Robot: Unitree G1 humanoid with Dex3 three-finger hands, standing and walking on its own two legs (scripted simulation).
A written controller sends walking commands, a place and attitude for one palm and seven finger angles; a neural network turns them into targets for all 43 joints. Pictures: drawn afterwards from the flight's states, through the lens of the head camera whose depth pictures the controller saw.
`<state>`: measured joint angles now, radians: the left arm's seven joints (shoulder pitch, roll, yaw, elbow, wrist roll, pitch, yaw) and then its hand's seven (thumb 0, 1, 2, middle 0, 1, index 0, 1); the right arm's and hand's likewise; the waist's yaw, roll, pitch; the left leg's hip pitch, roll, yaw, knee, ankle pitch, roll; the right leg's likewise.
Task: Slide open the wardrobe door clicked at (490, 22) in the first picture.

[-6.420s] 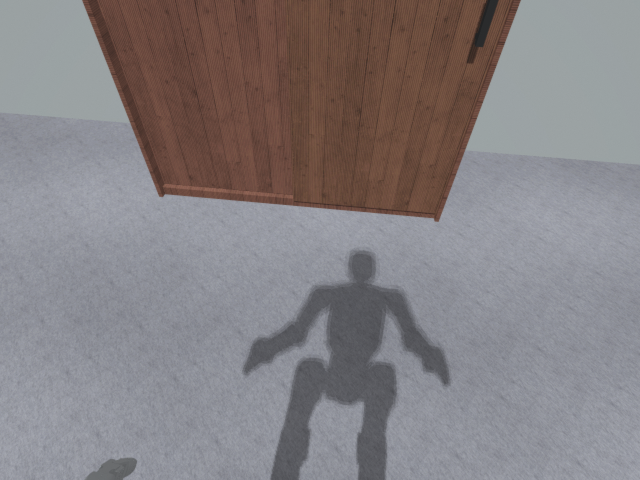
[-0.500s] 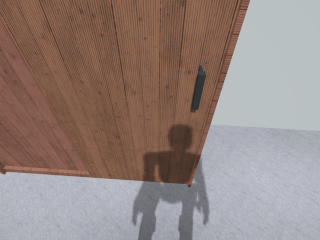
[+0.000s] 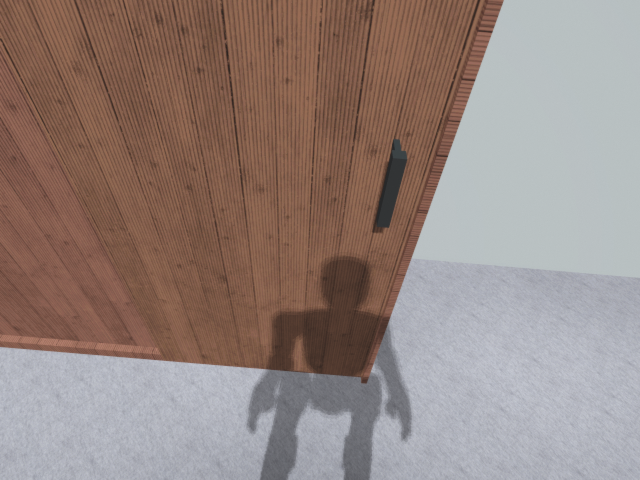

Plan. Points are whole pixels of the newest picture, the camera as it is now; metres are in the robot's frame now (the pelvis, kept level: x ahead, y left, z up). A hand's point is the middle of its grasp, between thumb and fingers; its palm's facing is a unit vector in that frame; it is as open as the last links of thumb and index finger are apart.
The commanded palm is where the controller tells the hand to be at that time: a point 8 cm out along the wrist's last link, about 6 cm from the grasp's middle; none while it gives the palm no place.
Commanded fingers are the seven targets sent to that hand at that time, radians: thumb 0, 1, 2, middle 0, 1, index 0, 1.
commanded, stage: look again from close up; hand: right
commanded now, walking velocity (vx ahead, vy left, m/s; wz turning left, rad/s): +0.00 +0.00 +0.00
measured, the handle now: (389, 184) +0.55 -0.07 +0.08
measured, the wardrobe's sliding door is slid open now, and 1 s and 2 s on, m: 0.00 0.00 0.00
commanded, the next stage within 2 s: shuffle to correct the standing spot in 0.70 s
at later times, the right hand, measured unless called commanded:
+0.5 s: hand out of the picture +0.05 -0.18 -0.17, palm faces -0.01 +0.97 -0.24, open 7.4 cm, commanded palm none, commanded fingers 0.00 -0.90 -0.90 0.20 0.30 0.20 0.30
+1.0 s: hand out of the picture +0.05 -0.16 -0.17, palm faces +0.00 +0.98 -0.21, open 7.4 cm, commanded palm none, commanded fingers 0.00 -0.90 -0.90 0.20 0.30 0.20 0.30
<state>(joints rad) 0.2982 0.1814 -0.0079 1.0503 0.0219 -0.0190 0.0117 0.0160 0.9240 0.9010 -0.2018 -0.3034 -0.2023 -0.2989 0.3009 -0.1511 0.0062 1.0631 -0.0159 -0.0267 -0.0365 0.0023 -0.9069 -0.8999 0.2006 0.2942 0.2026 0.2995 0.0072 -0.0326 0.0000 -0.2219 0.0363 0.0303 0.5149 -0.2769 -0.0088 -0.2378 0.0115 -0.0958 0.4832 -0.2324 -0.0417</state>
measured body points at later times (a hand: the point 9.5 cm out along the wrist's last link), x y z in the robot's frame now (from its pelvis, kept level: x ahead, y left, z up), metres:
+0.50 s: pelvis +0.02 +0.02 +0.00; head +0.03 +0.01 +0.45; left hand +0.06 +0.26 -0.15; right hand +0.05 -0.23 -0.15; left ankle +0.00 +0.12 -0.74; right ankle +0.02 -0.09 -0.74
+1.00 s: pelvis +0.04 +0.03 +0.00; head +0.04 +0.02 +0.45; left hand +0.06 +0.26 -0.15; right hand +0.05 -0.21 -0.16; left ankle +0.00 +0.12 -0.74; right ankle +0.02 -0.09 -0.74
